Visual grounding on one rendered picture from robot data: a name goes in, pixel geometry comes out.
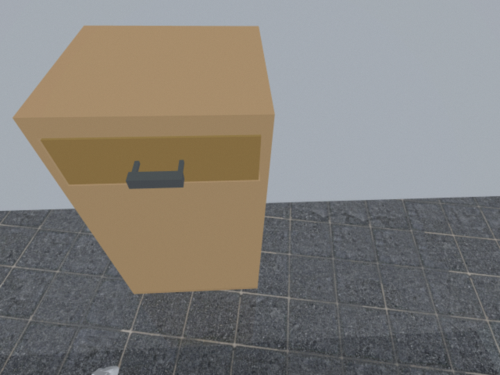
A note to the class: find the drawer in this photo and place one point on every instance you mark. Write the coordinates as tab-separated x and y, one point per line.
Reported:
107	160

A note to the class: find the handle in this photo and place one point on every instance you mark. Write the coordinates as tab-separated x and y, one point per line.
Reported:
155	179

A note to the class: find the cabinet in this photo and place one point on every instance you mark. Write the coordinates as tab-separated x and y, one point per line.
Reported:
156	81

